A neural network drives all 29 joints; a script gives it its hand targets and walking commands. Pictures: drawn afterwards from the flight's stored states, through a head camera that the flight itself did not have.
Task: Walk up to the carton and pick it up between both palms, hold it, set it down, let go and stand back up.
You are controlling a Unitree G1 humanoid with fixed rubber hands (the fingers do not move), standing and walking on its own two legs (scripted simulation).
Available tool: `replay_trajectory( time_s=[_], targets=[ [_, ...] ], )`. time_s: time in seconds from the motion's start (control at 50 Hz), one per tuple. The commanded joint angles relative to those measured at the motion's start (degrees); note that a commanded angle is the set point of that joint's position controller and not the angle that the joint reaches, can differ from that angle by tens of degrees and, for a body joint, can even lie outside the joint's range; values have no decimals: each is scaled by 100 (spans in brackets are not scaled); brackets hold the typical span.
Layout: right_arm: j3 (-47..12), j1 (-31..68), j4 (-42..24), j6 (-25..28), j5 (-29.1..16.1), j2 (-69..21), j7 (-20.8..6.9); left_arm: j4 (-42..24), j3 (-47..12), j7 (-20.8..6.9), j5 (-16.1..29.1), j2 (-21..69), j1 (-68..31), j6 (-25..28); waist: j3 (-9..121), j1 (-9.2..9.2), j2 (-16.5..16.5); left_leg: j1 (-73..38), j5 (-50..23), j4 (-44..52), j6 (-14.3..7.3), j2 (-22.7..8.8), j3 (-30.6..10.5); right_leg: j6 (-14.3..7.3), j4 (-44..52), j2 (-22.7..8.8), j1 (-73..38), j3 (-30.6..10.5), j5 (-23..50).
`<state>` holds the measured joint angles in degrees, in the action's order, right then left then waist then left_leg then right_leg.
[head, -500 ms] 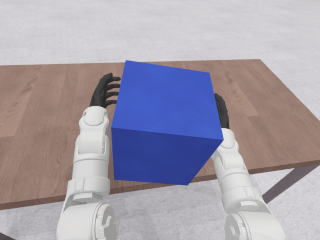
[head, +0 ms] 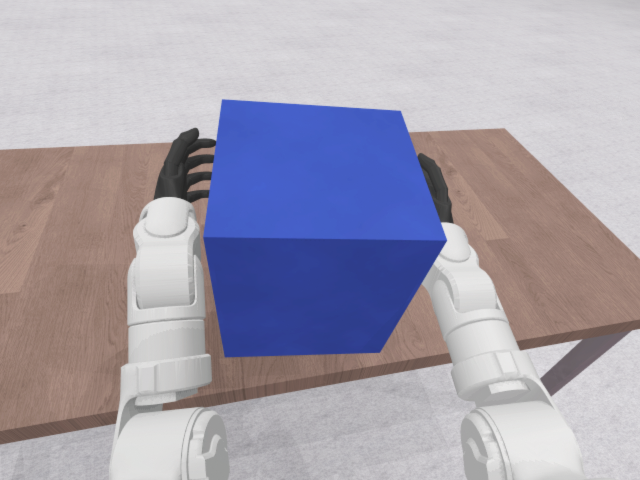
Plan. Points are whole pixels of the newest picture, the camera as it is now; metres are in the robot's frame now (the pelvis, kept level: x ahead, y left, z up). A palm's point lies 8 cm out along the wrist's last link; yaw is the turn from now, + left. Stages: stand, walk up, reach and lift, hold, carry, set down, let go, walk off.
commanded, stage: reach and lift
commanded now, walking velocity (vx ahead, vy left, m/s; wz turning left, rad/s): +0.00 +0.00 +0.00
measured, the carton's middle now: (309, 239) +0.37 -0.01 +0.13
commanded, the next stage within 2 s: hold in 1.16 s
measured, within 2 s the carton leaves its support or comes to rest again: neither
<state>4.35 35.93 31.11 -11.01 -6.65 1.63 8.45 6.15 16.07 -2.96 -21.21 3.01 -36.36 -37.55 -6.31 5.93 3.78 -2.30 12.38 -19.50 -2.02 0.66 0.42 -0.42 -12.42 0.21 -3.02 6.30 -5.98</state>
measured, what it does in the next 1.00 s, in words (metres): stands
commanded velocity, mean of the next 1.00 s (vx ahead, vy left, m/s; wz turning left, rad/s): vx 0.00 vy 0.00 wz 0.00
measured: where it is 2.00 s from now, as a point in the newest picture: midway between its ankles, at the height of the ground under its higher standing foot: outside the picture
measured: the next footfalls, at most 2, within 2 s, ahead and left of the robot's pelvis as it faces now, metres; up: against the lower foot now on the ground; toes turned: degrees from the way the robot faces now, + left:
none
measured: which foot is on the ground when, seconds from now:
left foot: down 0.00-1.00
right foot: down 0.00-1.00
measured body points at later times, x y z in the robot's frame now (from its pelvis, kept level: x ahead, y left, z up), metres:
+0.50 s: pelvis -0.02 -0.02 +0.00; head -0.07 +0.01 +0.44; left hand +0.38 +0.12 +0.23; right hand +0.36 -0.18 +0.20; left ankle -0.01 +0.09 -0.75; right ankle +0.02 -0.12 -0.75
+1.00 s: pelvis -0.02 -0.01 +0.00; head -0.05 +0.01 +0.45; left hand +0.37 +0.14 +0.23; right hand +0.36 -0.17 +0.20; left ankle -0.01 +0.09 -0.75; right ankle +0.02 -0.12 -0.75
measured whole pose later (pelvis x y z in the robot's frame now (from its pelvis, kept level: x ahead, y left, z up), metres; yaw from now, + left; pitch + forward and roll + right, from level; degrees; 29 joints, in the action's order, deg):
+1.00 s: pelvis -0.02 -0.01 +0.00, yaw +1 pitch -11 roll -1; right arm 3.1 40.5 27.8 -18.5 -9.1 2.2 10.9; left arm 3.4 18.3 -6.3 -21.5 0.9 -41.2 -45.3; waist -6.0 6.1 3.1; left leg -2.0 11.3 -20.3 -1.3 0.4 0.0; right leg -1.3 -14.6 0.5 -2.4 6.6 -6.1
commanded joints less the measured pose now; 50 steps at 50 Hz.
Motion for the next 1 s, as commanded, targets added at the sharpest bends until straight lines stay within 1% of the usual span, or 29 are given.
replay_trajectory(
  time_s=[0.0, 0.02, 0.08, 0.1, 0.14, 0.16, 0.18, 0.2, 0.26, 0.3, 0.34, 0.36, 0.38, 0.4, 0.44, 0.46, 0.48, 0.5, 0.54, 0.58, 0.64, 0.66, 0.7, 0.72, 0.78, 0.8, 0.92, 0.94, 0.98],
  targets=[
    [-1808, 3604, -1812, 352, -248, -2401, -446, -374, -2251, -797, 809, 2742, -2501, 22, 2401, 231, -512, -348, -2882, -57, 586, 28, 33, 90, -248, 338, -826, 77, 1511],
    [-1802, 3660, -1896, 374, -342, -2358, -467, -327, -2446, -772, 810, 2746, -2390, 37, 2207, 228, -775, -446, -2911, -70, 606, 33, -71, 94, -251, 320, -621, 60, 1423],
    [-1877, 3769, -1958, 373, -439, -2230, -477, -435, -2459, -706, 936, 2707, -2555, 14, 2621, 133, -686, -545, -3214, -143, 643, -122, -118, 123, -254, 341, -592, 13, 1405],
    [-1819, 3903, -1986, 365, -359, -2275, -486, -491, -2454, -679, 922, 2677, -2761, 32, 2717, 196, -653, -559, -2931, -77, 625, -44, -43, 106, -239, 337, -606, 60, 1251],
    [-1787, 4015, -1843, 310, -360, -2351, -544, -423, -2478, -593, 927, 2739, -2982, 50, 2533, 126, -694, -274, -2316, 53, 611, -76, -78, 83, -185, 348, -593, 94, 735],
    [-1795, 4107, -1711, 245, -332, -2373, -579, -166, -2341, -591, 853, 2684, -3090, -4, 2254, 135, -643, 1, -1711, 190, 532, -43, -14, 81, -192, 275, -510, 32, 605],
    [-1828, 4191, -1616, 199, -347, -2503, -601, -54, -2151, -608, 856, 2611, -3036, -13, 2127, -67, -285, 254, -1233, 284, 347, 38, 36, 82, -199, 225, -732, 25, 373],
    [-1826, 4296, -1518, 154, -281, -2550, -609, 159, -2050, -643, 843, 2593, -3147, -47, 2045, -92, -275, 491, -802, 436, 205, 50, 113, 136, -176, 180, -718, -15, 125],
    [-1689, 4472, -1300, 29, -244, -2585, -603, 660, -1580, -748, 645, 2382, -3098, -198, 2034, -246, -59, 700, -168, 645, 63, 58, 241, 170, -141, 85, -928, -106, -144],
    [-1578, 4645, -1264, -4, -139, -2618, -592, 683, -1367, -828, 594, 2387, -3304, -234, 2000, -285, -116, 824, -15, 693, 15, 73, 276, 214, -221, 78, -1077, -95, -217],
    [-1416, 4813, -908, -40, -50, -2709, -580, 984, -1242, -890, 509, 2373, -3524, -289, 1889, -150, -54, 890, 143, 633, 6, 29, 271, 146, -261, 49, -918, -87, -532],
    [-1420, 4800, -907, -50, -69, -2653, -599, 1128, -1185, -913, 498, 2302, -3542, -303, 1744, -274, -101, 1038, 363, 746, -65, -17, 297, 183, -218, 34, -964, -112, -586],
    [-1145, 4832, -657, -79, 63, -2570, -607, 1220, -1067, -932, 452, 2435, -3686, -319, 1680, -118, -250, 1101, 581, 826, -41, -28, 298, 175, -244, 26, -869, -33, -808],
    [-1075, 4867, -533, -105, 47, -2538, -625, 1414, -1006, -951, 459, 2360, -3735, -351, 1543, -92, -184, 1174, 755, 854, -15, -11, 273, 222, -254, 26, -785, -83, -1004],
    [-1003, 4974, -562, -43, 96, -2665, -638, 1309, -1084, -969, 572, 2472, -3793, -299, 1949, -114, -213, 1041, 544, 717, -2, -77, 263, 187, -364, 44, -793, -98, -643],
    [-950, 4958, -542, -15, 97, -2664, -619, 1270, -1089, -981, 530, 2461, -3799, -287, 1893, 28, -329, 1071, 383, 737, -7, 6, 264, 182, -302, 51, -839, -36, -534],
    [-1033, 5032, -711, 24, 80, -2799, -618, 1171, -1103, -966, 506, 2483, -3931, -231, 1982, -63, -383, 984, 25, 601, 5, 14, 285, 168, -394, 67, -949, -64, -121],
    [-1086, 4985, -731, 39, 100, -2865, -580, 1122, -1122, -975, 547, 2481, -3835, -192, 2018, -29, -403, 938, -267, 510, 58, 107, 296, 202, -374, 3, -942, -76, 126],
    [-1196, 4838, -741, 6, 23, -2839, -474, 1072, -1127, -1023, 545, 2408, -3762, -204, 2325, 25, -222, 739, -674, 315, 99, 197, 236, 219, -415, 56, -1278, -60, 640],
    [-1295, 4789, -957, -3, -56, -2842, -367, 760, -1226, -1042, 531, 2446, -3618, -216, 2419, 37, -449, 529, -1100, 245, 148, 210, 191, 238, -447, -6, -1480, -144, 1290],
    [-1614, 4548, -1245, -136, -199, -2916, -200, 505, -1214, -1100, 562, 2300, -3284, -275, 2445, 82, -148, 482, -1327, 167, 160, 255, 142, 329, -540, -38, -1808, -191, 2011],
    [-1725, 4451, -1346, -176, -281, -2795, -164, 461, -1303, -1129, 567, 2231, -3254, -304, 2227, 69, -267, 530, -1244, 244, 127, 240, 115, 348, -456, -71, -1782, -247, 1907],
    [-1742, 4607, -1444, -270, -329, -2764, -142, 255, -1293, -1130, 563, 2258, -3476, -380, 2342, 89, -127, 518, -1174, 274, 154, 236, 203, 306, -467, 34, -1592, -105, 1675],
    [-1782, 4497, -1412, -278, -396, -2768, -158, 203, -1420, -1131, 623, 2339, -3324, -421, 2217, 153, -294, 512, -1419, 238, 202, 225, 164, 238, -416, 24, -1598, -124, 1592],
    [-2136, 4396, -1928, -262, -703, -2780, -171, -527, -1818, -1038, 787, 2402, -3291, -469, 2319, 33, -580, 279, -2146, 52, 348, 238, 152, 244, -495, 167, -1527, -70, 2068],
    [-2144, 4508, -2148, -256, -703, -2811, -182, -612, -1855, -1005, 822, 2327, -3222, -457, 2644, 28, -366, 120, -2305, -42, 344, 210, 84, 234, -520, 215, -1534, -118, 2064],
    [-1965, 4470, -1949, -413, -640, -2513, -342, -439, -1998, -905, 774, 2473, -3335, -611, 2184, 55, -557, 344, -1401, 266, 364, 60, 62, 86, -294, 225, -1066, -23, 562],
    [-2041, 4583, -2061, -430, -725, -2544, -365, -556, -2078, -863, 866, 2488, -3387, -642, 2337, 34, -398, 354, -1464, 271, 352, 58, 50, 96, -277, 246, -1139, -18, 530],
    [-1985, 4711, -1920, -473, -754, -2577, -399, -409, -2069, -796, 813, 2514, -3462, -695, 2340, 39, -592, 380, -1317, 294, 378, 97, 108, 87, -286, 271, -999, -49, 455]
  ],
)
